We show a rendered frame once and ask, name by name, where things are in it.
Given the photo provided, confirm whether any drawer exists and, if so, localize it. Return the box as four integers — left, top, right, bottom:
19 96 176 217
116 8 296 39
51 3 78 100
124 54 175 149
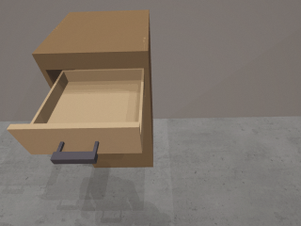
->
7 68 145 154

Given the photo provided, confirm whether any handle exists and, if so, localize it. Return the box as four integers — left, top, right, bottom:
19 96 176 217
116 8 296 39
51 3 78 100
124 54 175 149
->
50 141 100 165

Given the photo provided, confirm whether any cabinet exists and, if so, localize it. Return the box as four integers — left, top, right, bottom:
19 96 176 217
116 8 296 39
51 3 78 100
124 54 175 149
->
32 9 153 168

